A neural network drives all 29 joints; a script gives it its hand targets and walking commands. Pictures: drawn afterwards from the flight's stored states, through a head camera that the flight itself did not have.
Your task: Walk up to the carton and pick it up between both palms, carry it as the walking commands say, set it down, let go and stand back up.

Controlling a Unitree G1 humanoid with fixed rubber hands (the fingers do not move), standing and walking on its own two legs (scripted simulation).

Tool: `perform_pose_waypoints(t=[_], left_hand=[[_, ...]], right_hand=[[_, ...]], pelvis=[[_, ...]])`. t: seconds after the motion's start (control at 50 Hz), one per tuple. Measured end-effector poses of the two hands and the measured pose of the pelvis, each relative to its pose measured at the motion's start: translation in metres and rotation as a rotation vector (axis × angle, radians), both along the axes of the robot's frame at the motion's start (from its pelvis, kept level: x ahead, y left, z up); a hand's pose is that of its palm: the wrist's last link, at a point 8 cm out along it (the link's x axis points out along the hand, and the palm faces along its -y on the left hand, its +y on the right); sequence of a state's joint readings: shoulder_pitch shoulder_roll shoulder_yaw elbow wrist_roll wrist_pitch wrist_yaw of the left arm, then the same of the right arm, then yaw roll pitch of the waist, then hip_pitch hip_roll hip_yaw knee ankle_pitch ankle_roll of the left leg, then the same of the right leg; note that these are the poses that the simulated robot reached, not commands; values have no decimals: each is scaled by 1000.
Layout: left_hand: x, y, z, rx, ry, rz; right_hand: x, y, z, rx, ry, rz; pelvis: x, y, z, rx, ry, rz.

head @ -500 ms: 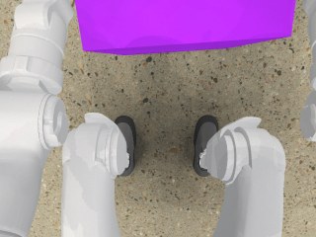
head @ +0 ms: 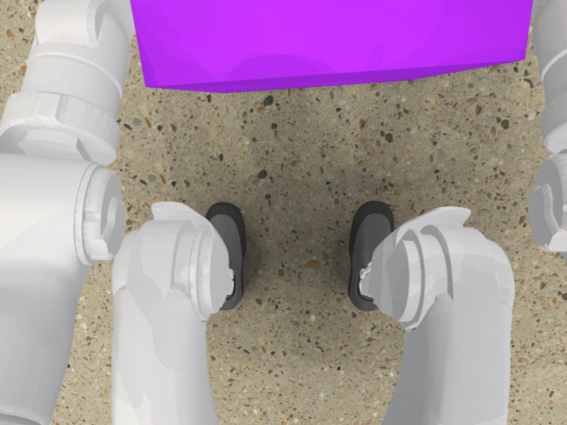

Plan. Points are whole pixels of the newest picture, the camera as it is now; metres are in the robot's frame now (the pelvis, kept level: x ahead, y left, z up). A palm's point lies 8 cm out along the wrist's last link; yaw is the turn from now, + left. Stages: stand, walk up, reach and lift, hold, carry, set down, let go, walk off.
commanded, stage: reach and lift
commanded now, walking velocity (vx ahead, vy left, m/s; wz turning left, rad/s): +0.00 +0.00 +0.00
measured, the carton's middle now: out of the picture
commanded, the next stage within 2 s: none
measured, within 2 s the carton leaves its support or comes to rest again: leaves its support in 0.76 s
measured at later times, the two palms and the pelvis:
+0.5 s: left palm out of the picture +0.57 +0.17 -0.17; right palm out of the picture +0.57 -0.22 -0.16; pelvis +0.00 +0.00 -0.02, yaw +0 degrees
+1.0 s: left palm out of the picture +0.56 +0.16 -0.11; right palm out of the picture +0.56 -0.22 -0.11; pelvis +0.01 +0.00 +0.02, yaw -1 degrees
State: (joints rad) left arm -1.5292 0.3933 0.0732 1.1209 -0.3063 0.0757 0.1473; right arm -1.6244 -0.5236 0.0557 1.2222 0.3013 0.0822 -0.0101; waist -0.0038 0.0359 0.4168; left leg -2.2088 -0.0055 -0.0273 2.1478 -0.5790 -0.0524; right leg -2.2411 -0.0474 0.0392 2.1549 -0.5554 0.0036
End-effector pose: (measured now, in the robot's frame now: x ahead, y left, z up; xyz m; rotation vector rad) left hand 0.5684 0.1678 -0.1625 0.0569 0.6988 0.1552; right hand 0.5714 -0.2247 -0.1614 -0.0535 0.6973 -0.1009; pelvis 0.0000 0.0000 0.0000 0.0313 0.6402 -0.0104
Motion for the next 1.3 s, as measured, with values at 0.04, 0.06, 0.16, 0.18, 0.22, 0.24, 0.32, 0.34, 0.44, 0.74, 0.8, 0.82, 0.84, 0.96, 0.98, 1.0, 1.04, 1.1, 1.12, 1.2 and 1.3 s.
perform_pose_waypoints(t=[0.04, 0.06, 0.16, 0.18, 0.22, 0.24, 0.32, 0.34, 0.44, 0.74, 0.8, 0.82, 0.84, 0.96, 0.98, 1.0, 1.04, 1.1, 1.12, 1.2, 1.3], left_hand=[[0, 0, 0, -3, 1, 0], [0, 1, 0, -4, 1, 0], [0, 1, 0, -15, 2, 3], [0, 1, 0, -19, 3, 5], [0, 1, 0, -27, 4, 10], [0, 1, 0, -31, 4, 12], [0, 1, -2, -46, 3, 17], [-1, 1, -2, -49, 3, 18], [-1, 1, -3, -63, 0, 19], [-1, -2, 3, -50, 27, 13], [-3, -4, 9, -50, 41, 9], [-3, -5, 12, -50, 43, 8], [-4, -5, 16, -50, 44, 8], [-4, -5, 43, -57, 33, 19], [-4, -4, 48, -59, 31, 20], [-4, -3, 52, -59, 28, 22], [-4, -1, 61, -61, 24, 23], [-4, 0, 71, -63, 19, 24], [-4, 1, 74, -64, 19, 24], [-5, 1, 81, -68, 22, 24], [-7, -1, 85, -69, 30, 19]], right_hand=[[-1, 2, 0, 8, 2, 15], [-1, 4, 0, 13, 3, 24], [-1, 4, 0, 18, 5, 24], [-1, 4, 0, 19, 6, 23], [-1, 4, 0, 24, 7, 20], [-1, 4, 0, 27, 8, 19], [-2, 4, -1, 41, 7, 15], [-2, 4, -2, 44, 6, 14], [-2, 4, -3, 57, 6, 10], [-7, 2, 3, 36, 34, 10], [-10, 0, 9, 28, 48, 9], [-11, 0, 12, 27, 50, 8], [-12, -1, 16, 26, 50, 7], [-12, -1, 42, 37, 40, -1], [-12, 0, 46, 39, 38, -1], [-12, 0, 51, 40, 35, -1], [-11, 2, 58, 42, 31, 1], [-11, 3, 68, 42, 28, 5], [-11, 4, 71, 42, 27, 6], [-12, 4, 78, 43, 31, 7], [-14, 2, 83, 45, 39, 6]], pelvis=[[-1, 0, 0, -1, -2, 1], [-1, 0, 1, -2, -3, 1], [-3, 1, 0, -4, -10, 3], [-3, 1, -1, -4, -10, 3], [-3, 1, -3, -2, -10, 2], [-4, 1, -4, -1, -10, 1], [-4, 2, -9, 2, -10, -2], [-4, 2, -10, 3, -10, -3], [-4, 2, -16, 5, -10, -5], [5, 3, -8, 2, 65, -4], [7, 3, -2, 1, 87, -6], [7, 3, 0, 0, 93, -7], [8, 3, 3, 0, 99, -8], [8, 4, 17, 1, 122, -18], [7, 4, 19, 2, 125, -18], [7, 4, 21, 2, 127, -19], [6, 4, 26, 4, 132, -19], [5, 4, 31, 5, 139, -18], [5, 4, 33, 5, 142, -17], [4, 4, 39, 5, 154, -16], [5, 3, 46, 4, 172, -18]])
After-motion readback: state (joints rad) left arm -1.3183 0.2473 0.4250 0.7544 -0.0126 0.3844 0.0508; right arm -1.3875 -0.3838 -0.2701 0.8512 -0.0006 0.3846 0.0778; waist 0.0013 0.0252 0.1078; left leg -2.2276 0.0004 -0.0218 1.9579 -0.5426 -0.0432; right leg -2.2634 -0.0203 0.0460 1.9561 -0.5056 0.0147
